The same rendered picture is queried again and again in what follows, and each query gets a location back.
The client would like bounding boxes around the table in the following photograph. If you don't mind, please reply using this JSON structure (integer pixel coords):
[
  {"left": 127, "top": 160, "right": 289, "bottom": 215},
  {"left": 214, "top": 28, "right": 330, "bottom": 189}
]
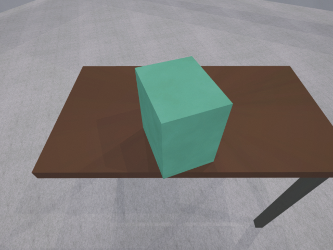
[{"left": 32, "top": 66, "right": 333, "bottom": 228}]

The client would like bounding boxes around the carton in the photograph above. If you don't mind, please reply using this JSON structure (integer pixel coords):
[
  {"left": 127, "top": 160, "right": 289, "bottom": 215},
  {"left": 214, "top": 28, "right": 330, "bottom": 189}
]
[{"left": 135, "top": 56, "right": 233, "bottom": 179}]

